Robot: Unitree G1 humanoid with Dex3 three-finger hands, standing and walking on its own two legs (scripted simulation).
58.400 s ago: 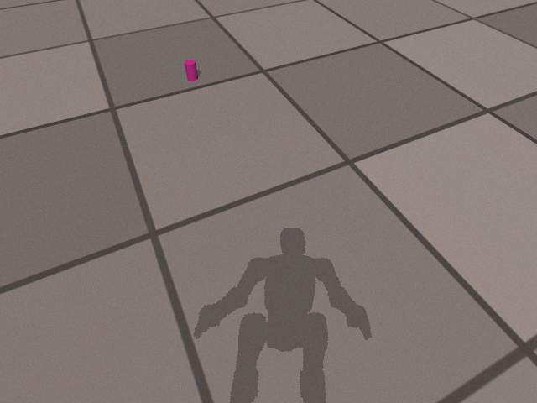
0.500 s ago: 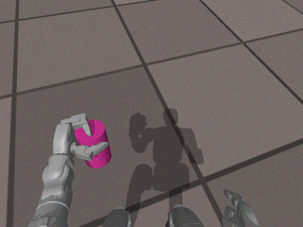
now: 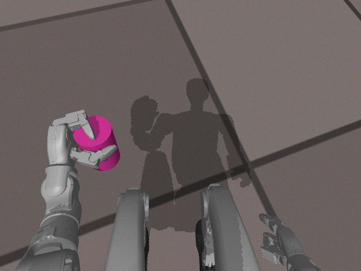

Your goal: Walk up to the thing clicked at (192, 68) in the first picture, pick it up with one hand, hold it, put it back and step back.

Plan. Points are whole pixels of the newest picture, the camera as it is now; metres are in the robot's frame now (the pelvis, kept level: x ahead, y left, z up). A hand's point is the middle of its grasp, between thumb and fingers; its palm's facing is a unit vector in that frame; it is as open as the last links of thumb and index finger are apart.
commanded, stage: crouch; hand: left
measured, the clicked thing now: (99, 145) +0.38 +0.18 -0.07
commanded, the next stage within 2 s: lower in 1.12 s
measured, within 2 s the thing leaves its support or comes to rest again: neither
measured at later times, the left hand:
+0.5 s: hand (111, 151) +0.41 +0.18 -0.20, palm faces +0.05 -1.00 -0.02, open 6.5 cm
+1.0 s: hand (115, 156) +0.41 +0.19 -0.28, palm faces +0.04 -1.00 -0.01, open 6.5 cm
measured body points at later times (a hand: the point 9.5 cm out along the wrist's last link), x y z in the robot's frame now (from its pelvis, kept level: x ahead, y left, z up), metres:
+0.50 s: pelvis -0.04 +0.00 -0.15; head +0.16 +0.04 +0.25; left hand +0.40 +0.24 -0.20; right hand +0.06 -0.27 -0.28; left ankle +0.06 +0.13 -0.48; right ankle +0.07 -0.13 -0.48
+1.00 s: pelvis -0.03 +0.01 -0.20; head +0.18 +0.07 +0.19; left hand +0.41 +0.24 -0.27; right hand +0.07 -0.27 -0.30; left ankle +0.06 +0.13 -0.48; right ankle +0.07 -0.13 -0.48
